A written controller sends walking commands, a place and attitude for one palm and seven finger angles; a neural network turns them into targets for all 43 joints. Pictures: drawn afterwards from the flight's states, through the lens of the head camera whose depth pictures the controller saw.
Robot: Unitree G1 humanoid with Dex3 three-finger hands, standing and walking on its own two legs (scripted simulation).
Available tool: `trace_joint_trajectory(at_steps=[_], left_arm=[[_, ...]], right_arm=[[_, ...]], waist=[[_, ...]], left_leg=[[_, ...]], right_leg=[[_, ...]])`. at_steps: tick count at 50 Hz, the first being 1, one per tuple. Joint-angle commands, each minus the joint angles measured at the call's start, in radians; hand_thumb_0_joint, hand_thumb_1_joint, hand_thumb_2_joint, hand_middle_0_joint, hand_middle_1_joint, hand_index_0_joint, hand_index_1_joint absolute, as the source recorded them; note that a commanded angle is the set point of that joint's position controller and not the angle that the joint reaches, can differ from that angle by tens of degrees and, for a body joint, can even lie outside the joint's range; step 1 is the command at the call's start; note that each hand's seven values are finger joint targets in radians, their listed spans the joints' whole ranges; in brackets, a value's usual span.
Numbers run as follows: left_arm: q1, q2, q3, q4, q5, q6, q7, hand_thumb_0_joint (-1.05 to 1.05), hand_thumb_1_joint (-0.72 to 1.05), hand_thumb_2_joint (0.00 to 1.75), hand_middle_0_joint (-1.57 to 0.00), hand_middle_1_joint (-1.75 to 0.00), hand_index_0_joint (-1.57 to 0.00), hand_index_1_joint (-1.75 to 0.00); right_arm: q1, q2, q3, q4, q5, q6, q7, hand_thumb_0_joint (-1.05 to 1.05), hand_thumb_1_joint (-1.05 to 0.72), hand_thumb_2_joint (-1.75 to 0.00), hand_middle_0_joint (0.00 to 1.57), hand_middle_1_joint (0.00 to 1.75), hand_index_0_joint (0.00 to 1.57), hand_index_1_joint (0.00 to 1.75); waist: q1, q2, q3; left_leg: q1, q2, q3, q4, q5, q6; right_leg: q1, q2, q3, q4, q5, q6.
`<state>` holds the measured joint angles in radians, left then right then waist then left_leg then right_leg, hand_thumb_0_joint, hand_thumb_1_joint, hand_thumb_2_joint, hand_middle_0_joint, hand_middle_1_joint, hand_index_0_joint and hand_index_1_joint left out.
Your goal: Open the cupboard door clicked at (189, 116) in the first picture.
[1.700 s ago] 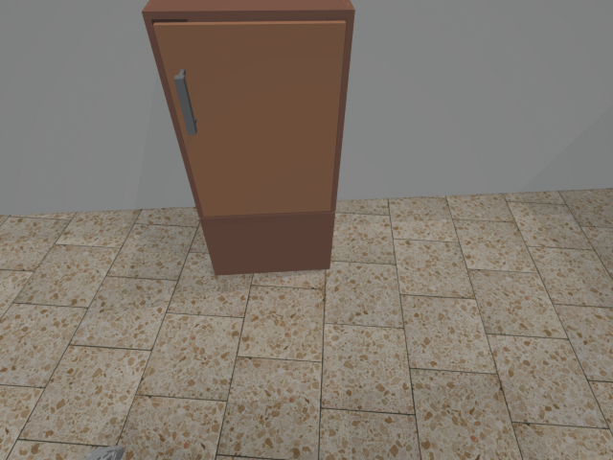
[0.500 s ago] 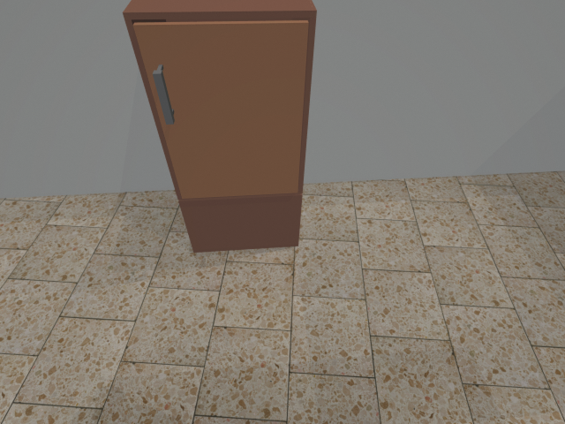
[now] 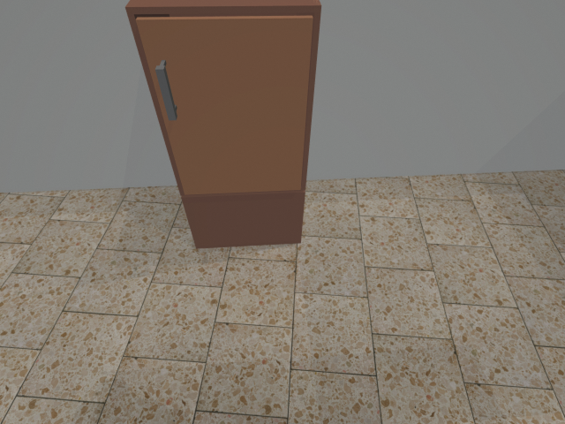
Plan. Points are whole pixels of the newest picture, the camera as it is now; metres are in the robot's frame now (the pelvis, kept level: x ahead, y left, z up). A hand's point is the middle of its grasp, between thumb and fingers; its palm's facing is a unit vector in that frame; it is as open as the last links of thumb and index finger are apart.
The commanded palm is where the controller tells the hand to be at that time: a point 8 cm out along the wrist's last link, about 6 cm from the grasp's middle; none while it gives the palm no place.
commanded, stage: turn to face it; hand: left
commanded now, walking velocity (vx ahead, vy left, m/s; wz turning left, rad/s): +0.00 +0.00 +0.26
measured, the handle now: (168, 90) +0.90 +0.37 +0.01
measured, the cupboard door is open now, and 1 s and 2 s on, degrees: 0 0 0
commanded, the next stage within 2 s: take the last steps up to it in 0.04 s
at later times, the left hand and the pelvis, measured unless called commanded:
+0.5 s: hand out of the picture -0.02 +0.25 -0.20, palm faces +0.16 -0.97 -0.18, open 7.4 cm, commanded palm none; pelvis +0.04 +0.06 -0.02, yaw +7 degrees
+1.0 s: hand (164, 333) +0.31 +0.25 -0.19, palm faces +0.09 -0.98 -0.16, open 7.3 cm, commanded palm none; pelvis +0.22 +0.08 -0.03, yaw +6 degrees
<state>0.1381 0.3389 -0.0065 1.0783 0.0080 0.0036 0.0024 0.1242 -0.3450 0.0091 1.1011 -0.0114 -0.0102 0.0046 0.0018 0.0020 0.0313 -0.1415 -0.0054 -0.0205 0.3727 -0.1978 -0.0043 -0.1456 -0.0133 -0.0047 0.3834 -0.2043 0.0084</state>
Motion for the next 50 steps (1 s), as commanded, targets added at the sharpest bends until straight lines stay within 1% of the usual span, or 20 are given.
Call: trace_joint_trajectory(at_steps=[1,7,9,11,13,16,19,20,21,22,23,24,25,27,30,39,44,47,49,50], left_arm=[[-0.004,0.154,0.04,-0.062,0.003,-0.011,0.017,0.0,0.9,0.9,-0.2,-0.3,-0.2,-0.3],[0.035,0.102,0.032,-0.071,0.004,0.005,0.025,0.0,0.9,0.9,-0.2,-0.3,-0.2,-0.3],[0.065,0.1,0.036,-0.067,0.007,0.003,0.021,0.0,0.9,0.9,-0.2,-0.3,-0.2,-0.3],[0.112,0.142,0.057,-0.066,0.015,0.006,0.018,0.0,0.9,0.9,-0.2,-0.3,-0.2,-0.3],[0.143,0.154,0.074,-0.08,0.02,0.001,0.021,0.0,0.9,0.9,-0.2,-0.3,-0.2,-0.3],[0.142,0.136,0.084,-0.083,0.025,-0.028,0.02,0.0,0.9,0.9,-0.2,-0.3,-0.2,-0.3],[0.138,0.099,0.083,-0.077,0.022,-0.029,0.012,0.0,0.9,0.9,-0.2,-0.3,-0.2,-0.3],[0.135,0.079,0.081,-0.075,0.02,-0.024,0.01,0.0,0.9,0.9,-0.2,-0.3,-0.2,-0.3],[0.139,0.038,0.072,-0.077,0.017,-0.017,0.007,0.0,0.9,0.9,-0.2,-0.3,-0.2,-0.3],[0.152,-0.039,0.06,-0.094,0.01,-0.01,0.002,0.0,0.9,0.9,-0.2,-0.3,-0.2,-0.3],[0.095,-0.073,0.049,-0.138,0.014,-0.014,0.003,0.0,0.9,0.9,-0.2,-0.3,-0.2,-0.3],[0.075,-0.066,0.056,-0.145,0.019,-0.02,0.002,0.0,0.9,0.9,-0.2,-0.3,-0.2,-0.3],[0.075,-0.062,0.059,-0.126,0.025,-0.022,0.001,0.0,0.9,0.9,-0.2,-0.3,-0.2,-0.3],[0.106,-0.076,0.063,-0.084,0.026,-0.029,-0.011,0.0,0.9,0.9,-0.2,-0.3,-0.2,-0.3],[0.172,-0.113,0.057,-0.047,0.021,-0.026,-0.016,0.0,0.9,0.9,-0.2,-0.3,-0.2,-0.3],[-0.001,-0.142,0.062,-0.099,0.015,-0.016,-0.017,0.0,0.9,0.9,-0.2,-0.3,-0.2,-0.3],[-0.087,-0.16,0.059,-0.131,0.01,-0.027,-0.019,0.0,0.9,0.9,-0.2,-0.3,-0.2,-0.3],[0.037,-0.139,0.067,-0.101,0.013,-0.038,-0.011,0.0,0.9,0.9,-0.2,-0.3,-0.2,-0.3],[0.275,-0.092,0.087,-0.032,0.022,-0.057,-0.005,0.0,0.9,0.9,-0.2,-0.3,-0.2,-0.3],[0.4,-0.004,0.11,-0.007,0.03,-0.071,0.008,0.0,0.9,0.9,-0.2,-0.3,-0.2,-0.3]], right_arm=[[-0.024,-0.141,-0.033,-0.065,0.003,-0.006,-0.013,0.0,-0.9,-0.9,0.2,0.3,0.2,0.3],[0.019,-0.076,-0.024,-0.072,0.001,0.013,-0.011,0.0,-0.9,-0.9,0.2,0.3,0.2,0.3],[0.041,-0.062,-0.021,-0.071,-0.005,0.018,-0.009,0.0,-0.9,-0.9,0.2,0.3,0.2,0.3],[0.057,-0.037,-0.025,-0.085,-0.011,0.027,-0.006,0.0,-0.9,-0.9,0.2,0.3,0.2,0.3],[0.044,-0.038,-0.043,-0.105,-0.013,0.03,-0.001,0.0,-0.9,-0.9,0.2,0.3,0.2,0.3],[0.073,0.002,-0.051,-0.118,-0.007,0.013,0.016,0.0,-0.9,-0.9,0.2,0.3,0.2,0.3],[0.179,0.066,-0.045,-0.094,-0.005,-0.001,0.019,0.0,-0.9,-0.9,0.2,0.3,0.2,0.3],[0.241,0.072,-0.048,-0.072,-0.004,-0.005,0.016,0.0,-0.9,-0.9,0.2,0.3,0.2,0.3],[0.335,0.051,-0.054,-0.044,-0.003,-0.011,0.008,0.0,-0.9,-0.9,0.2,0.3,0.2,0.3],[0.421,-0.028,-0.077,-0.023,-0.016,-0.021,-0.003,0.0,-0.9,-0.9,0.2,0.3,0.2,0.3],[0.484,-0.081,-0.088,-0.016,-0.018,-0.026,-0.016,0.0,-0.9,-0.9,0.2,0.3,0.2,0.3],[0.444,-0.071,-0.082,-0.025,-0.015,-0.022,-0.019,0.0,-0.9,-0.9,0.2,0.3,0.2,0.3],[0.406,-0.03,-0.074,-0.034,-0.014,-0.029,-0.023,0.0,-0.9,-0.9,0.2,0.3,0.2,0.3],[0.343,0.035,-0.053,-0.044,-0.01,-0.05,-0.028,0.0,-0.9,-0.9,0.2,0.3,0.2,0.3],[0.364,0.073,-0.048,-0.015,0.002,-0.075,-0.039,0.0,-0.9,-0.9,0.2,0.3,0.2,0.3],[0.491,0.134,-0.04,0.067,-0.003,-0.084,-0.058,0.0,-0.9,-0.9,0.2,0.3,0.2,0.3],[0.506,0.128,-0.044,0.088,-0.012,-0.079,-0.06,0.0,-0.9,-0.9,0.2,0.3,0.2,0.3],[0.47,0.091,-0.054,0.087,-0.009,-0.074,-0.061,0.0,-0.9,-0.9,0.2,0.3,0.2,0.3],[0.423,0.075,-0.062,0.067,0.0,-0.071,-0.055,0.0,-0.9,-0.9,0.2,0.3,0.2,0.3],[0.442,0.116,-0.057,0.044,0.011,-0.072,-0.041,0.0,-0.9,-0.9,0.2,0.3,0.2,0.3]], waist=[[0.006,0.001,-0.057],[0.007,-0.012,-0.054],[0.014,-0.037,-0.067],[0.034,-0.177,-0.022],[0.054,-0.225,0.054],[0.023,-0.122,0.079],[-0.02,-0.13,0.057],[-0.041,-0.081,0.06],[-0.071,0.028,0.048],[-0.093,0.294,0.046],[-0.107,0.346,0.095],[-0.082,0.208,0.11],[-0.067,0.168,0.096],[-0.032,0.046,0.117],[-0.005,0.05,0.053],[-0.043,0.08,0.131],[-0.06,0.102,0.161],[0.002,0.107,0.091],[0.108,0.057,-0.03],[0.147,-0.106,-0.141]], left_leg=[[-0.04,0.115,-0.102,-0.023,0.162,0.028],[-0.09,0.099,-0.106,0.027,0.159,0.019],[-0.127,0.07,-0.092,0.058,-0.006,0.017],[-0.256,0.006,-0.009,0.204,-0.224,0.006],[-0.338,0.031,0.011,0.426,-0.292,0.007],[-0.344,0.082,0.028,0.464,-0.268,0.011],[-0.109,0.046,0.122,0.216,-0.158,0.005],[0.013,0.022,0.15,0.15,-0.118,0.003],[0.092,0.035,0.098,0.073,-0.168,0.001],[0.132,0.229,-0.229,-0.106,-0.385,0.063],[0.096,0.369,-0.466,-0.261,-0.453,0.145],[0.063,0.399,-0.469,-0.263,-0.446,0.19],[0.035,0.376,-0.462,-0.256,-0.411,0.195],[0.007,0.319,-0.31,-0.246,-0.203,0.164],[0.09,0.248,-0.123,-0.195,0.187,0.149],[0.203,0.251,-0.038,-0.175,0.451,0.141],[0.186,0.25,0.003,-0.133,0.575,0.143],[0.191,0.261,0.037,0.035,0.9,0.135],[0.062,0.209,0.082,0.328,0.807,0.088],[-0.179,0.115,0.118,0.634,0.423,0.055]], right_leg=[[0.011,-0.117,0.066,-0.014,0.115,-0.015],[-0.007,-0.13,0.064,0.017,0.096,-0.01],[0.011,-0.149,0.092,-0.03,-0.11,-0.019],[0.025,-0.252,0.223,-0.155,-0.419,-0.082],[-0.038,-0.361,0.337,-0.255,-0.51,-0.16],[-0.041,-0.37,0.247,-0.218,-0.363,-0.178],[-0.153,-0.281,0.064,-0.117,-0.307,-0.121],[-0.238,-0.238,0.007,-0.062,-0.356,-0.093],[-0.3,-0.177,-0.05,0.079,-0.359,-0.063],[-0.43,-0.066,-0.143,0.373,-0.365,-0.009],[-0.553,-0.006,-0.119,0.581,-0.418,0.002],[-0.566,-0.061,-0.036,0.684,-0.355,-0.024],[-0.576,-0.085,-0.018,0.76,-0.287,-0.028],[-0.545,-0.121,0.001,0.779,-0.136,-0.016],[-0.504,-0.105,-0.029,0.753,-0.038,0.01],[-0.615,-0.093,-0.078,0.569,0.029,0.014],[-0.486,-0.055,-0.119,0.354,0.009,-0.026],[-0.28,0.013,-0.155,0.277,-0.049,-0.068],[0.056,0.019,-0.141,0.166,0.065,-0.093],[0.305,-0.203,0.141,0.117,0.101,-0.176]])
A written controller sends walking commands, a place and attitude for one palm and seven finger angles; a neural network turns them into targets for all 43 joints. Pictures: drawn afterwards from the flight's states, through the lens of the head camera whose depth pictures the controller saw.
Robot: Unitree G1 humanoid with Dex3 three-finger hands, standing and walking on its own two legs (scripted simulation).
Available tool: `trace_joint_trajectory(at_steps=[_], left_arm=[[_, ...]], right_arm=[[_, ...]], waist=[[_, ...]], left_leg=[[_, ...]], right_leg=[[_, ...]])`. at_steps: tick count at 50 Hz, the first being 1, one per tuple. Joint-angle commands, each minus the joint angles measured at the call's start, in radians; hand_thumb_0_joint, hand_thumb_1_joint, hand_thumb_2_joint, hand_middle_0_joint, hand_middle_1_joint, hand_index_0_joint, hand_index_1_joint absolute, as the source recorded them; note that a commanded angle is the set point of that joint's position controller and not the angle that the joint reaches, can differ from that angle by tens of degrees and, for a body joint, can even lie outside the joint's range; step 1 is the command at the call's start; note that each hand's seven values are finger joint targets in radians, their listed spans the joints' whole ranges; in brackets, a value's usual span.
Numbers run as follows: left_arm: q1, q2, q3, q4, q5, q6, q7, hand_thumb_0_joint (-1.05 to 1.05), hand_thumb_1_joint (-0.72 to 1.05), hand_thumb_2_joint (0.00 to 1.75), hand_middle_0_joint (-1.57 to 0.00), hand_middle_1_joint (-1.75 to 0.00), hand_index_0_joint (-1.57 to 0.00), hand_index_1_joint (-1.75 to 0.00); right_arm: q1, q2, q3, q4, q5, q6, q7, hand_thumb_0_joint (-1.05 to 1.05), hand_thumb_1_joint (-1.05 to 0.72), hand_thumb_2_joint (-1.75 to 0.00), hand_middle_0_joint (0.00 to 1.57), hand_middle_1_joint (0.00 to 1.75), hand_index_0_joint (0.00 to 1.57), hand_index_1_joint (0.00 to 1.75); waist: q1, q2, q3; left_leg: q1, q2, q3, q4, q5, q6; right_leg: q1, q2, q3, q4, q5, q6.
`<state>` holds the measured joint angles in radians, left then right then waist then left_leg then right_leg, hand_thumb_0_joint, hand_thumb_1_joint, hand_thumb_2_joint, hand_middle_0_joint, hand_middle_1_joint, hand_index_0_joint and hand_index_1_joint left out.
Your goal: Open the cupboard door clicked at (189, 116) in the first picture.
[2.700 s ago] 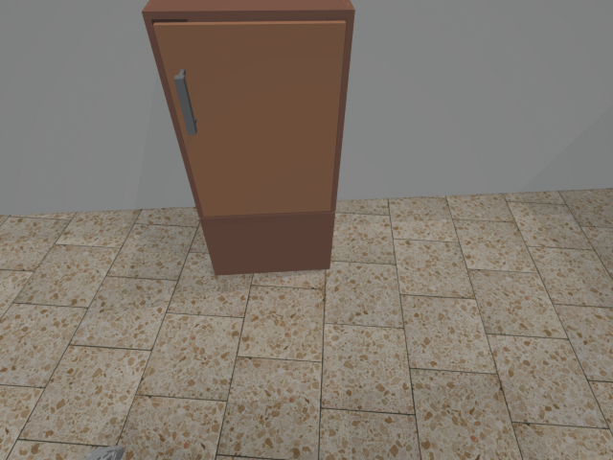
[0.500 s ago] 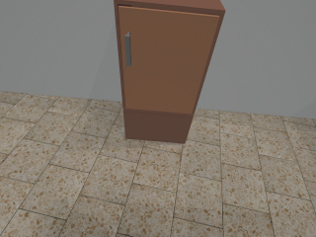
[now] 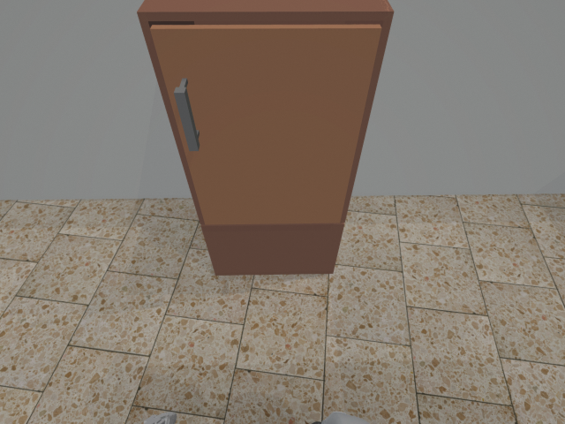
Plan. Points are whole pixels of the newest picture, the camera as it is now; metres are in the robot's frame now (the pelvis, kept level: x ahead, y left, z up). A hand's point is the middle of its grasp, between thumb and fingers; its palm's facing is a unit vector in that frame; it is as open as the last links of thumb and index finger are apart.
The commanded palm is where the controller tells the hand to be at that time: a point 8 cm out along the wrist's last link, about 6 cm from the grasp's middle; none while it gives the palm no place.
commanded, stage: take the last steps up to it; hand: left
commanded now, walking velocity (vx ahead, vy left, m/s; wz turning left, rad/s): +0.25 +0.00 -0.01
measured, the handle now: (189, 115) +0.70 +0.21 +0.04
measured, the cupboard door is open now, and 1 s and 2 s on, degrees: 0 0 0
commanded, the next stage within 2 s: come to a stop and stand still in 0.22 s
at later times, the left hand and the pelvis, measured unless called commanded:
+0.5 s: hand out of the picture +0.11 +0.16 -0.17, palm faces +0.13 -0.98 -0.13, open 7.3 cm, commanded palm none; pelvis +0.18 +0.02 +0.01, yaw +0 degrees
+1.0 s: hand out of the picture +0.13 +0.15 -0.13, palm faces +0.06 -0.96 -0.28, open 7.3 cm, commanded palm none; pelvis +0.11 -0.04 +0.02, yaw -2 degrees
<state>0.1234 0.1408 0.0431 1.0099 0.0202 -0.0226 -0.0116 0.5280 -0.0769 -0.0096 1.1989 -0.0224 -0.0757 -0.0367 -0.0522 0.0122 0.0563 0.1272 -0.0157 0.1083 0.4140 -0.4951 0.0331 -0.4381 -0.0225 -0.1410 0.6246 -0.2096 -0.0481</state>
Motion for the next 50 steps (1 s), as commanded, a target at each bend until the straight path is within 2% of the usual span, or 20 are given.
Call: trace_joint_trajectory(at_steps=[1,3,6,9,19,21,23,24,25,27,30,33,40,42,43,44,45,46,47,50], left_arm=[[0.458,0.261,0.074,0.075,0.002,-0.045,0.026,0.0,0.9,0.9,-0.2,-0.3,-0.2,-0.3],[0.3,0.217,0.062,0.037,-0.01,-0.036,0.031,0.0,0.9,0.9,-0.2,-0.3,-0.2,-0.3],[0.165,0.085,0.015,0.01,-0.003,-0.051,0.037,0.0,0.9,0.9,-0.2,-0.3,-0.2,-0.3],[0.205,0.066,0.009,0.023,0.004,-0.06,0.035,0.0,0.9,0.9,-0.2,-0.3,-0.2,-0.3],[0.295,0.099,-0.001,0.077,0.001,-0.041,0.045,0.0,0.9,0.9,-0.2,-0.3,-0.2,-0.3],[0.298,0.097,-0.006,0.081,-0.004,-0.025,0.057,0.0,0.9,0.9,-0.2,-0.3,-0.2,-0.3],[0.355,0.062,-0.015,0.067,-0.021,-0.006,0.071,0.0,0.9,0.9,-0.2,-0.3,-0.2,-0.3],[0.367,0.066,-0.012,0.059,-0.017,0.007,0.074,0.0,0.9,0.9,-0.2,-0.3,-0.2,-0.3],[0.36,0.084,-0.003,0.059,-0.016,0.024,0.074,0.0,0.9,0.9,-0.2,-0.3,-0.2,-0.3],[0.295,0.098,0.02,0.041,-0.005,0.05,0.073,0.0,0.9,0.9,-0.2,-0.3,-0.2,-0.3],[0.282,0.097,0.037,0.012,-0.001,0.063,0.058,0.0,0.9,0.9,-0.2,-0.3,-0.2,-0.3],[0.267,0.083,0.05,-0.015,-0.001,0.081,0.049,0.0,0.9,0.9,-0.2,-0.3,-0.2,-0.3],[0.243,0.069,0.033,-0.041,0.004,0.074,0.035,0.0,0.9,0.9,-0.2,-0.3,-0.2,-0.3],[0.348,0.068,0.031,0.005,0.0,0.061,0.034,0.0,0.9,0.9,-0.2,-0.3,-0.2,-0.3],[0.412,0.11,0.036,0.026,0.009,0.052,0.035,0.0,0.9,0.9,-0.2,-0.3,-0.2,-0.3],[0.38,0.177,0.034,0.011,0.022,0.036,0.038,0.0,0.9,0.9,-0.2,-0.3,-0.2,-0.3],[0.256,0.235,0.029,-0.044,0.019,0.044,0.043,0.0,0.9,0.9,-0.2,-0.3,-0.2,-0.3],[0.16,0.251,0.032,-0.081,0.018,0.045,0.048,0.0,0.9,0.9,-0.2,-0.3,-0.2,-0.3],[0.106,0.243,0.041,-0.089,0.009,0.029,0.053,0.0,0.9,0.9,-0.2,-0.3,-0.2,-0.3],[0.08,0.189,0.026,-0.081,0.001,0.011,0.044,0.0,0.9,0.9,-0.2,-0.3,-0.2,-0.3]], right_arm=[[0.067,-0.109,-0.035,-0.076,0.026,-0.009,0.005,0.0,-0.9,-0.9,0.2,0.3,0.2,0.3],[-0.073,-0.11,-0.045,-0.103,0.021,0.006,0.014,0.0,-0.9,-0.9,0.2,0.3,0.2,0.3],[-0.084,-0.063,-0.038,-0.1,-0.001,0.042,0.025,0.0,-0.9,-0.9,0.2,0.3,0.2,0.3],[-0.074,-0.057,-0.037,-0.111,-0.005,0.062,0.027,0.0,-0.9,-0.9,0.2,0.3,0.2,0.3],[-0.316,-0.079,-0.012,-0.173,0.009,0.039,0.026,0.0,-0.9,-0.9,0.2,0.3,0.2,0.3],[-0.236,-0.117,-0.017,-0.145,0.009,0.032,0.015,0.0,-0.9,-0.9,0.2,0.3,0.2,0.3],[-0.157,-0.226,-0.04,-0.141,0.02,0.037,-0.004,0.0,-0.9,-0.9,0.2,0.3,0.2,0.3],[-0.156,-0.249,-0.047,-0.14,0.023,0.051,-0.01,0.0,-0.9,-0.9,0.2,0.3,0.2,0.3],[-0.197,-0.254,-0.044,-0.139,0.024,0.062,-0.025,0.0,-0.9,-0.9,0.2,0.3,0.2,0.3],[-0.243,-0.246,-0.054,-0.16,0.013,0.079,-0.034,0.0,-0.9,-0.9,0.2,0.3,0.2,0.3],[-0.322,-0.245,-0.068,-0.2,0.008,0.083,-0.031,0.0,-0.9,-0.9,0.2,0.3,0.2,0.3],[-0.357,-0.236,-0.078,-0.224,0.007,0.079,-0.024,0.0,-0.9,-0.9,0.2,0.3,0.2,0.3],[-0.386,-0.25,-0.091,-0.242,-0.013,0.096,0.008,0.0,-0.9,-0.9,0.2,0.3,0.2,0.3],[-0.388,-0.263,-0.093,-0.234,-0.014,0.106,0.016,0.0,-0.9,-0.9,0.2,0.3,0.2,0.3],[-0.387,-0.24,-0.09,-0.236,-0.007,0.114,0.019,0.0,-0.9,-0.9,0.2,0.3,0.2,0.3],[-0.36,-0.156,-0.073,-0.245,0.011,0.128,0.024,0.0,-0.9,-0.9,0.2,0.3,0.2,0.3],[-0.385,-0.13,-0.071,-0.276,0.004,0.132,0.031,0.0,-0.9,-0.9,0.2,0.3,0.2,0.3],[-0.378,-0.171,-0.076,-0.281,-0.004,0.136,0.036,0.0,-0.9,-0.9,0.2,0.3,0.2,0.3],[-0.348,-0.175,-0.078,-0.25,-0.008,0.143,0.04,0.0,-0.9,-0.9,0.2,0.3,0.2,0.3],[-0.187,-0.18,-0.081,-0.181,-0.01,0.13,0.052,0.0,-0.9,-0.9,0.2,0.3,0.2,0.3]], waist=[[0.16,-0.249,-0.242],[0.134,-0.104,-0.06],[0.032,-0.001,0.072],[0.009,-0.085,0.04],[0.074,-0.138,-0.048],[0.04,-0.069,-0.107],[0.027,0.136,-0.205],[0.023,0.189,-0.173],[0.037,0.255,-0.129],[0.031,0.16,-0.059],[0.052,0.046,-0.126],[0.059,0.101,-0.19],[0.054,0.243,-0.095],[0.099,0.199,-0.092],[0.128,0.075,-0.074],[0.11,-0.232,-0.019],[0.094,-0.328,0.089],[0.065,-0.237,0.121],[0.049,-0.276,0.121],[-0.002,-0.199,0.129]], left_leg=[[-0.625,-0.011,-0.023,0.924,-0.028,-0.011],[-0.691,0.089,-0.123,1.011,0.052,0.014],[-0.596,0.15,-0.122,0.87,0.194,-0.008],[-0.587,0.151,-0.079,0.726,0.219,-0.04],[-0.507,0.078,-0.018,0.197,0.3,-0.057],[-0.309,0.091,-0.033,0.026,0.672,-0.046],[-0.007,0.358,-0.216,0.113,1.472,0.088],[-0.017,0.435,-0.24,0.06,1.632,0.162],[-0.121,0.455,-0.254,0.02,1.615,0.196],[-0.251,0.435,-0.23,-0.021,1.361,0.193],[-0.219,0.393,-0.178,-0.014,1.145,0.171],[-0.26,0.357,-0.13,-0.036,0.943,0.148],[-0.469,0.308,-0.216,-0.188,0.047,0.102],[-0.581,0.25,-0.184,-0.185,-0.129,0.041],[-0.657,0.179,-0.121,-0.08,-0.162,-0.004],[-0.701,0.068,-0.036,0.191,-0.091,-0.068],[-0.728,0.042,-0.069,0.361,-0.015,-0.071],[-0.65,0.062,-0.129,0.456,0.052,-0.056],[-0.622,0.064,-0.152,0.523,0.136,-0.05],[-0.635,0.046,-0.106,0.61,0.271,-0.063]], right_leg=[[0.663,-0.444,0.686,-0.268,0.213,-0.239],[0.406,-0.403,0.597,-0.392,-0.09,-0.229],[0.06,-0.284,0.296,-0.448,-0.027,-0.12],[0.068,-0.234,0.169,-0.428,0.199,-0.107],[0.368,-0.178,0.11,-0.249,0.712,-0.08],[0.344,-0.128,0.086,-0.107,0.646,-0.017],[0.116,-0.049,0.052,0.019,0.048,0.065],[0.086,-0.022,0.075,0.174,-0.346,0.072],[0.085,-0.021,0.125,0.307,-0.465,0.08],[0.042,-0.02,0.175,0.475,-0.413,0.073],[-0.034,-0.007,0.175,0.582,-0.31,0.087],[-0.018,-0.007,0.174,0.59,-0.227,0.103],[0.168,-0.017,0.069,0.151,-0.275,0.065],[0.359,0.018,0.023,-0.065,-0.2,0.049],[0.43,-0.007,0.051,-0.204,-0.17,0.047],[0.295,-0.202,0.327,-0.453,-0.499,-0.005],[0.066,-0.362,0.552,-0.593,-0.706,-0.059],[-0.085,-0.393,0.554,-0.631,-0.706,-0.08],[-0.118,-0.344,0.537,-0.638,-0.669,-0.05],[-0.012,-0.23,0.306,-0.534,-0.355,0.005]])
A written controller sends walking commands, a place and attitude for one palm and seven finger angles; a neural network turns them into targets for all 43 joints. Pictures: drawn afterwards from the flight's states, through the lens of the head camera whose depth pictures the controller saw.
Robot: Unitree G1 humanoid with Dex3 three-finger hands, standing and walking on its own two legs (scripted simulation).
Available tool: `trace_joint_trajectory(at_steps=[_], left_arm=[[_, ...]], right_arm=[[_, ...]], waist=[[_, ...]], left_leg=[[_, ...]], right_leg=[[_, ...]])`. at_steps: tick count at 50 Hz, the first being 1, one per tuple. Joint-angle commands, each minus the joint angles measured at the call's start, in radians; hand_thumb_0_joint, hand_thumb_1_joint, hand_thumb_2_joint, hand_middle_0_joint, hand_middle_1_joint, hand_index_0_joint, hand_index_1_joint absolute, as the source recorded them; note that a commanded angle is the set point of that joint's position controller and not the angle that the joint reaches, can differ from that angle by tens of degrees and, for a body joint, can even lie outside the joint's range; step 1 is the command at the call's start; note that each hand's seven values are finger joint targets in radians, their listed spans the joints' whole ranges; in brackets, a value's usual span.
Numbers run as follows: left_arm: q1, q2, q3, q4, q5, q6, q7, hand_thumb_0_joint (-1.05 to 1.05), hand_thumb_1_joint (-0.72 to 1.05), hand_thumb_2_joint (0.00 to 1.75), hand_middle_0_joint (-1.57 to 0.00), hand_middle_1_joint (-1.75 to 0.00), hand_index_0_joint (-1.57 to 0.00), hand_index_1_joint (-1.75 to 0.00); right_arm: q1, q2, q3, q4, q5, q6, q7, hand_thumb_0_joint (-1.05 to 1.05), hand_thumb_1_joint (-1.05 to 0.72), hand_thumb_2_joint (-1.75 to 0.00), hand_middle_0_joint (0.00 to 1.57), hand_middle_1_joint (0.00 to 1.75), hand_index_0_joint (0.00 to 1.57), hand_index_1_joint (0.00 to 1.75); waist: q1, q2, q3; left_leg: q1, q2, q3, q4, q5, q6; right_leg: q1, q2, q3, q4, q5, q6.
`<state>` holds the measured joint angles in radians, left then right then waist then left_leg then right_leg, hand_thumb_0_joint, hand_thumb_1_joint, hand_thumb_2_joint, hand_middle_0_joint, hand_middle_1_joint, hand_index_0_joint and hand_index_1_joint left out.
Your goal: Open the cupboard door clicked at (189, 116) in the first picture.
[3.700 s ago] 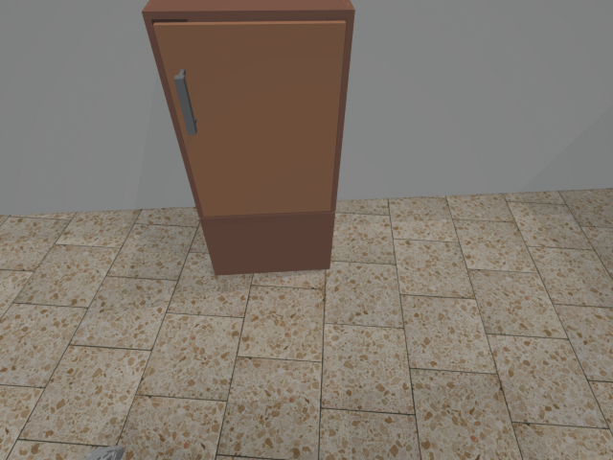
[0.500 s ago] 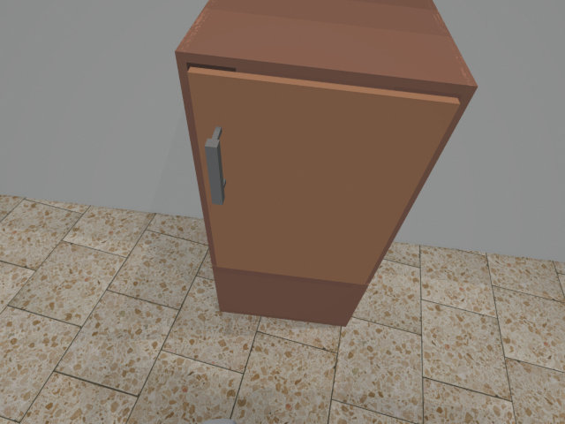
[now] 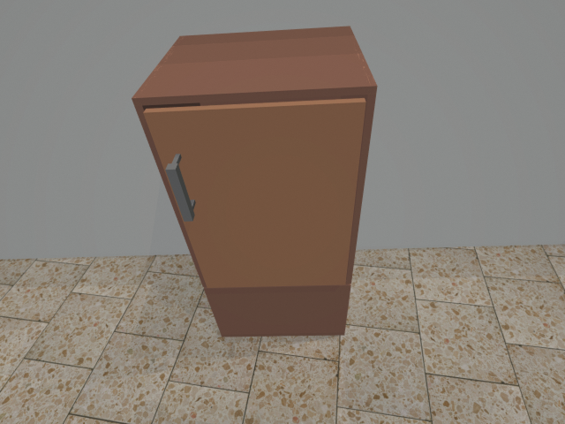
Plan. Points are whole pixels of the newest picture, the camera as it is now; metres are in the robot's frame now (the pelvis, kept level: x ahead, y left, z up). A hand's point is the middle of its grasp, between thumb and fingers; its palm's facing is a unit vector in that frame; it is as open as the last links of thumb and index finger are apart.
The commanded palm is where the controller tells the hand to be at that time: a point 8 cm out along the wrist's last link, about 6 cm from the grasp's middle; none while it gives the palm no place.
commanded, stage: come to a stop and stand still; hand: left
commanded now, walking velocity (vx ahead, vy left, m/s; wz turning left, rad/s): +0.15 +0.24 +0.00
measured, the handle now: (183, 188) +0.59 +0.27 +0.01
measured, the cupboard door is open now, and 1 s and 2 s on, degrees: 0 0 0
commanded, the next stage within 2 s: look again from close up in 1.64 s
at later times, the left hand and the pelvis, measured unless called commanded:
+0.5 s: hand out of the picture -0.06 +0.23 -0.19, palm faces +0.13 -0.97 -0.20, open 7.4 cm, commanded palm none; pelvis -0.01 +0.06 -0.01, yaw +3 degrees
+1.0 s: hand out of the picture -0.03 +0.25 -0.18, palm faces +0.05 -0.98 -0.19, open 7.4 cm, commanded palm none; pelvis -0.04 +0.08 +0.00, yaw +1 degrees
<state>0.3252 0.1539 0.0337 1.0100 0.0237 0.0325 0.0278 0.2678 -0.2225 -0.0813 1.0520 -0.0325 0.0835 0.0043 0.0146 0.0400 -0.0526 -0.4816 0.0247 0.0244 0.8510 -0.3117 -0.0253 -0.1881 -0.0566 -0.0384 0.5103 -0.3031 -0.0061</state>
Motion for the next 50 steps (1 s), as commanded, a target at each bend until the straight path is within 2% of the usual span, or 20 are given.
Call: trace_joint_trajectory(at_steps=[1,3,5,9,13,14,15,16,17,18,20,21,22,23,25,29,33,36,44,50], left_arm=[[-0.084,0.166,0.035,-0.073,-0.003,-0.05,0.002,0.0,0.9,0.9,-0.2,-0.3,-0.2,-0.3],[0.02,0.156,0.036,-0.042,-0.007,-0.057,0.004,0.0,0.9,0.9,-0.2,-0.3,-0.2,-0.3],[0.099,0.151,0.038,-0.013,-0.007,-0.061,0.008,0.0,0.9,0.9,-0.2,-0.3,-0.2,-0.3],[0.146,0.138,0.04,0.015,0.002,-0.061,0.015,0.0,0.9,0.9,-0.2,-0.3,-0.2,-0.3],[0.105,0.141,0.042,0.027,0.012,-0.053,0.013,0.0,0.9,0.9,-0.2,-0.3,-0.2,-0.3],[0.156,0.15,0.008,0.041,0.02,-0.086,0.05,0.0,0.9,0.9,-0.2,-0.3,-0.2,-0.3],[0.097,0.174,0.013,0.021,0.021,-0.098,0.042,0.0,0.9,0.9,-0.2,-0.3,-0.2,-0.3],[0.076,0.174,0.016,0.008,0.017,-0.094,0.04,0.0,0.9,0.9,-0.2,-0.3,-0.2,-0.3],[0.053,0.175,0.018,0.009,0.01,-0.084,0.039,0.0,0.9,0.9,-0.2,-0.3,-0.2,-0.3],[0.059,0.142,0.013,0.014,-0.003,-0.074,0.037,0.0,0.9,0.9,-0.2,-0.3,-0.2,-0.3],[0.111,0.073,-0.005,0.016,-0.006,-0.051,0.028,0.0,0.9,0.9,-0.2,-0.3,-0.2,-0.3],[0.13,0.04,-0.006,0.022,-0.005,-0.047,0.029,0.0,0.9,0.9,-0.2,-0.3,-0.2,-0.3],[0.113,0.037,-0.008,0.025,0.001,-0.047,0.027,0.0,0.9,0.9,-0.2,-0.3,-0.2,-0.3],[0.082,0.044,-0.01,0.03,0.004,-0.041,0.025,0.0,0.9,0.9,-0.2,-0.3,-0.2,-0.3],[0.084,0.059,-0.013,0.031,0.004,-0.036,0.02,0.0,0.9,0.9,-0.2,-0.3,-0.2,-0.3],[0.074,0.077,-0.017,0.024,0.0,-0.03,0.013,0.0,0.9,0.9,-0.2,-0.3,-0.2,-0.3],[0.05,0.087,-0.014,-0.004,0.002,-0.022,0.01,0.0,0.9,0.9,-0.2,-0.3,-0.2,-0.3],[0.04,0.092,-0.012,-0.018,0.002,-0.022,0.009,0.0,0.9,0.9,-0.2,-0.3,-0.2,-0.3],[0.033,0.096,-0.012,-0.024,0.003,-0.024,0.004,0.0,0.9,0.9,-0.2,-0.3,-0.2,-0.3],[0.043,0.1,-0.015,-0.01,0.0,-0.031,0.005,0.0,0.9,0.9,-0.2,-0.3,-0.2,-0.3]], right_arm=[[0.09,-0.029,-0.006,-0.03,0.0,-0.038,0.011,0.0,-0.9,-0.9,0.2,0.3,0.2,0.3],[0.072,-0.034,-0.004,-0.037,0.0,-0.049,0.009,0.0,-0.9,-0.9,0.2,0.3,0.2,0.3],[0.03,-0.037,-0.002,-0.055,-0.001,-0.054,0.008,0.0,-0.9,-0.9,0.2,0.3,0.2,0.3],[-0.003,-0.026,0.01,-0.071,0.002,-0.058,0.0,0.0,-0.9,-0.9,0.2,0.3,0.2,0.3],[0.008,0.014,0.025,-0.061,0.018,-0.068,-0.006,0.0,-0.9,-0.9,0.2,0.3,0.2,0.3],[-0.048,-0.003,0.047,-0.124,0.001,-0.082,0.0,0.0,-0.9,-0.9,0.2,0.3,0.2,0.3],[0.033,0.016,0.053,-0.142,0.012,-0.083,0.005,0.0,-0.9,-0.9,0.2,0.3,0.2,0.3],[0.083,0.043,0.058,-0.118,0.009,-0.091,0.001,0.0,-0.9,-0.9,0.2,0.3,0.2,0.3],[0.122,0.029,0.064,-0.104,0.017,-0.104,-0.005,0.0,-0.9,-0.9,0.2,0.3,0.2,0.3],[0.145,-0.01,0.063,-0.093,0.018,-0.116,-0.012,0.0,-0.9,-0.9,0.2,0.3,0.2,0.3],[0.127,-0.113,0.048,-0.117,0.016,-0.128,-0.025,0.0,-0.9,-0.9,0.2,0.3,0.2,0.3],[0.092,-0.12,0.048,-0.127,0.009,-0.118,-0.033,0.0,-0.9,-0.9,0.2,0.3,0.2,0.3],[0.071,-0.099,0.051,-0.126,0.009,-0.115,-0.037,0.0,-0.9,-0.9,0.2,0.3,0.2,0.3],[0.062,-0.08,0.052,-0.118,0.013,-0.115,-0.039,0.0,-0.9,-0.9,0.2,0.3,0.2,0.3],[0.049,-0.072,0.062,-0.122,0.014,-0.111,-0.044,0.0,-0.9,-0.9,0.2,0.3,0.2,0.3],[0.024,-0.081,0.059,-0.13,0.017,-0.114,-0.043,0.0,-0.9,-0.9,0.2,0.3,0.2,0.3],[0.02,-0.089,0.056,-0.132,0.015,-0.115,-0.042,0.0,-0.9,-0.9,0.2,0.3,0.2,0.3],[0.022,-0.082,0.053,-0.133,0.014,-0.118,-0.041,0.0,-0.9,-0.9,0.2,0.3,0.2,0.3],[0.027,-0.076,0.053,-0.109,0.014,-0.117,-0.032,0.0,-0.9,-0.9,0.2,0.3,0.2,0.3],[0.053,-0.072,0.056,-0.075,0.018,-0.114,-0.029,0.0,-0.9,-0.9,0.2,0.3,0.2,0.3]], waist=[[-0.053,-0.224,0.216],[-0.005,-0.183,0.152],[0.036,-0.153,0.127],[0.057,-0.199,0.101],[0.043,-0.24,0.097],[0.021,-0.254,0.177],[-0.046,-0.137,0.094],[-0.038,-0.132,0.037],[-0.054,-0.165,-0.024],[-0.048,-0.169,-0.048],[-0.011,0.079,-0.08],[0.002,0.091,-0.046],[0.0,0.096,0.004],[-0.008,0.169,0.053],[-0.003,0.126,0.132],[-0.001,-0.004,0.119],[-0.002,0.027,0.12],[-0.002,0.016,0.111],[0.0,-0.017,0.126],[-0.001,-0.03,0.116]], left_leg=[[-0.049,0.003,-0.007,0.172,0.107,-0.011],[-0.107,0.005,-0.005,0.156,0.103,-0.023],[-0.145,0.014,-0.01,0.137,0.079,-0.029],[-0.129,0.039,-0.021,0.047,-0.01,-0.031],[0.063,0.021,0.014,-0.189,-0.097,-0.009],[0.066,-0.018,0.026,-0.049,-0.168,-0.016],[0.124,0.012,0.029,-0.128,-0.174,0.004],[0.205,-0.018,0.047,-0.25,-0.086,0.012],[0.261,-0.037,0.031,-0.367,0.056,0.006],[0.297,0.005,-0.006,-0.43,0.138,0.011],[0.349,0.186,-0.159,-0.397,0.593,0.068],[0.332,0.213,-0.146,-0.387,0.645,0.102],[0.312,0.175,-0.109,-0.381,0.647,0.099],[0.273,0.145,-0.116,-0.4,0.661,0.086],[0.218,0.134,-0.106,-0.422,0.635,0.082],[0.208,0.103,-0.099,-0.463,0.384,0.071],[0.209,0.105,-0.115,-0.516,0.28,0.064],[0.218,0.104,-0.118,-0.533,0.263,0.058],[0.158,0.091,-0.115,-0.577,0.02,0.062],[0.156,0.083,-0.099,-0.566,-0.006,0.062]], right_leg=[[-0.172,-0.185,0.17,-0.386,-0.176,-0.032],[0.016,-0.208,0.174,-0.344,-0.067,-0.056],[0.116,-0.244,0.206,-0.33,-0.033,-0.087],[0.177,-0.285,0.25,-0.3,0.061,-0.139],[0.075,-0.267,0.208,-0.271,0.146,-0.153],[0.009,-0.241,0.248,-0.201,0.598,-0.114],[0.01,-0.266,0.149,-0.174,0.624,-0.119],[0.013,-0.217,0.101,-0.088,0.582,-0.107],[0.04,-0.168,0.055,-0.026,0.497,-0.079],[0.048,-0.116,0.024,0.023,0.385,-0.048],[-0.041,-0.044,-0.034,0.069,0.074,-0.003],[-0.069,-0.029,-0.031,0.053,-0.028,-0.003],[-0.074,-0.011,-0.043,0.051,-0.002,-0.004],[-0.066,-0.011,-0.048,0.062,0.007,-0.001],[-0.065,-0.011,-0.031,0.047,0.023,0.0],[-0.034,-0.028,-0.01,-0.003,0.107,0.008],[-0.047,-0.027,-0.008,-0.003,0.092,0.015],[-0.044,-0.032,-0.003,-0.012,0.111,0.015],[-0.015,-0.048,0.02,-0.058,0.123,0.008],[0.006,-0.057,0.025,-0.081,0.122,0.005]])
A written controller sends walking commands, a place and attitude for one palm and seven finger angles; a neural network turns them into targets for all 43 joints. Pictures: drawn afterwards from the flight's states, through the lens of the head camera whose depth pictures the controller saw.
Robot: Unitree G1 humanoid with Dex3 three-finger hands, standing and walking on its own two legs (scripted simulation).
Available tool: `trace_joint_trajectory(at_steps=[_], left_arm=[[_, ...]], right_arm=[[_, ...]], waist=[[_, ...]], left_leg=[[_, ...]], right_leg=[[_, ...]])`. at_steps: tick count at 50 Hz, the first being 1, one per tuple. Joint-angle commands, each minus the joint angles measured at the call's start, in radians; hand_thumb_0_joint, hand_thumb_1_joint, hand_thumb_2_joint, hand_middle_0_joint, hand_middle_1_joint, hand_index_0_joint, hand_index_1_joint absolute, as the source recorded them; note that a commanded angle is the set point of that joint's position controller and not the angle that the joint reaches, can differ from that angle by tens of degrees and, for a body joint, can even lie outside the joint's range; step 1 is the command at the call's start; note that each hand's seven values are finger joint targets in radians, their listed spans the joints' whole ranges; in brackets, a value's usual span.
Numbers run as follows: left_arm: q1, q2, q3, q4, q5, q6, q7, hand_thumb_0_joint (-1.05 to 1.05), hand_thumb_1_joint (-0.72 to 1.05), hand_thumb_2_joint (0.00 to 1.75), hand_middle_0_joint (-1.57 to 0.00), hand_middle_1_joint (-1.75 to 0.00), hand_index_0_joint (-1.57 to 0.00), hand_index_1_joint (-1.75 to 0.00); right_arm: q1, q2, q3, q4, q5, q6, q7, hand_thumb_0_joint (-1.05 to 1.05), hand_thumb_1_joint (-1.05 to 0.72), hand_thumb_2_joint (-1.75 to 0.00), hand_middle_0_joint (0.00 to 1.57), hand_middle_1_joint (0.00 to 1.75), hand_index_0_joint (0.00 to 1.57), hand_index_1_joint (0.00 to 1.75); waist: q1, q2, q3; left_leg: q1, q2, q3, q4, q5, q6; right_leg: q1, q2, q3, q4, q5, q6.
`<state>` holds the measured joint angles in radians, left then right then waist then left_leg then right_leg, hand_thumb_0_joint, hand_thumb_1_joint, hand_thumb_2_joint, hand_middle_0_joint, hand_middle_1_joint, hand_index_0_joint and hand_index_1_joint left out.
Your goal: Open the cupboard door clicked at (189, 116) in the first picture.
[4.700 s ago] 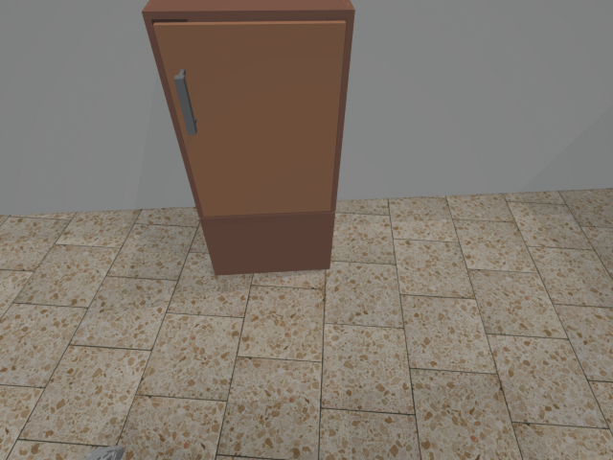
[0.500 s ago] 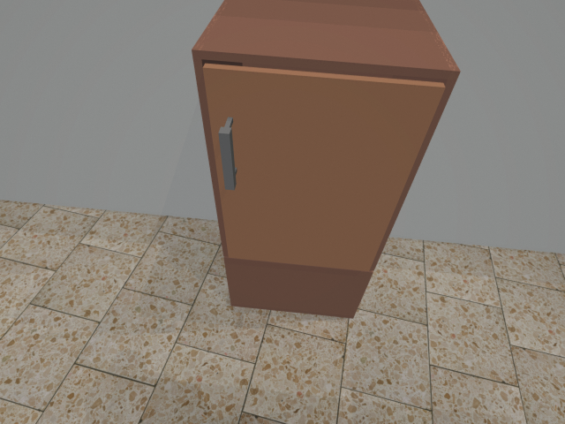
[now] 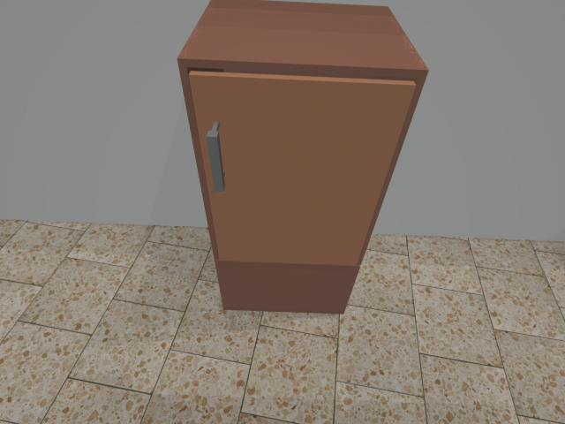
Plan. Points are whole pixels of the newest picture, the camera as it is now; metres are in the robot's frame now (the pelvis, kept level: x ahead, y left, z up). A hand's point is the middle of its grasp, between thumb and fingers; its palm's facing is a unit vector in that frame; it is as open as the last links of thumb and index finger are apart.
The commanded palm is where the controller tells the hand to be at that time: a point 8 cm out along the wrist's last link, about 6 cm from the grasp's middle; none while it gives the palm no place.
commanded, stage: come to a stop and stand still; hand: left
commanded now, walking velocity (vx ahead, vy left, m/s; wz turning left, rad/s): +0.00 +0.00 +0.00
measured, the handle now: (217, 157) +0.63 +0.18 +0.02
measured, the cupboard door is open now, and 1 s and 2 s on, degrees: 0 0 0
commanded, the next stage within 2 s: look again from close up in 0.64 s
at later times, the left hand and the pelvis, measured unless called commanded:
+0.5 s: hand out of the picture -0.03 +0.11 -0.18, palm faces +0.07 -0.99 -0.14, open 7.4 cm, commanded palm none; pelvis -0.01 -0.04 +0.00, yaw +1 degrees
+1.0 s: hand out of the picture -0.02 +0.12 -0.18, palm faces +0.07 -0.99 -0.15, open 7.4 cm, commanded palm none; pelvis +0.00 -0.04 +0.00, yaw +1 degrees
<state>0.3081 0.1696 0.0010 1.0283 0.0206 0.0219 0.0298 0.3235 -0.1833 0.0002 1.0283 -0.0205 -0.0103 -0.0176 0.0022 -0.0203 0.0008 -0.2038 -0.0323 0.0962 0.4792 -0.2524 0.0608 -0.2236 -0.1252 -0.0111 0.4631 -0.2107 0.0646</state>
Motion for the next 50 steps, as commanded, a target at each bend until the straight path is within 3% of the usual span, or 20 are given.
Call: trace_joint_trajectory(at_steps=[1,13,18,29,50], left_arm=[[0.064,0.078,0.018,-0.024,0.002,-0.021,0.003,0.0,0.9,0.9,-0.2,-0.3,-0.2,-0.3],[0.091,0.065,0.013,0.007,-0.004,-0.035,0.008,0.0,0.9,0.9,-0.2,-0.3,-0.2,-0.3],[0.097,0.055,0.015,0.012,-0.003,-0.035,0.009,0.0,0.9,0.9,-0.2,-0.3,-0.2,-0.3],[0.105,0.045,0.019,0.017,-0.004,-0.04,0.008,0.0,0.9,0.9,-0.2,-0.3,-0.2,-0.3],[0.106,0.035,0.018,0.029,-0.002,-0.038,0.008,0.0,0.9,0.9,-0.2,-0.3,-0.2,-0.3]], right_arm=[[0.001,-0.105,-0.025,-0.045,0.007,-0.02,-0.007,0.0,-0.9,-0.9,0.2,0.3,0.2,0.3],[0.058,-0.05,-0.018,0.016,0.01,-0.006,-0.005,0.0,-0.9,-0.9,0.2,0.3,0.2,0.3],[0.061,-0.034,-0.018,0.026,0.009,-0.004,-0.006,0.0,-0.9,-0.9,0.2,0.3,0.2,0.3],[0.057,-0.025,-0.017,0.035,0.009,-0.012,-0.008,0.0,-0.9,-0.9,0.2,0.3,0.2,0.3],[0.057,-0.036,-0.019,0.046,0.011,-0.019,-0.013,0.0,-0.9,-0.9,0.2,0.3,0.2,0.3]], waist=[[0.011,0.026,0.069],[-0.003,-0.028,0.086],[-0.005,-0.016,0.108],[0.001,0.009,0.074],[0.008,0.023,0.074]], left_leg=[[-0.127,0.138,-0.17,-0.194,-0.076,-0.024],[-0.091,0.106,-0.106,-0.109,-0.051,-0.042],[-0.097,0.103,-0.103,-0.104,-0.058,-0.046],[-0.09,0.113,-0.107,-0.104,0.001,-0.049],[-0.088,0.139,-0.128,-0.147,0.026,-0.043]], right_leg=[[0.04,0.009,0.0,-0.039,0.026,-0.066],[-0.031,-0.001,0.038,-0.104,-0.079,-0.078],[-0.062,0.003,0.047,-0.118,-0.123,-0.081],[-0.028,0.01,0.036,-0.11,-0.063,-0.082],[0.023,0.022,0.011,-0.084,0.034,-0.074]])
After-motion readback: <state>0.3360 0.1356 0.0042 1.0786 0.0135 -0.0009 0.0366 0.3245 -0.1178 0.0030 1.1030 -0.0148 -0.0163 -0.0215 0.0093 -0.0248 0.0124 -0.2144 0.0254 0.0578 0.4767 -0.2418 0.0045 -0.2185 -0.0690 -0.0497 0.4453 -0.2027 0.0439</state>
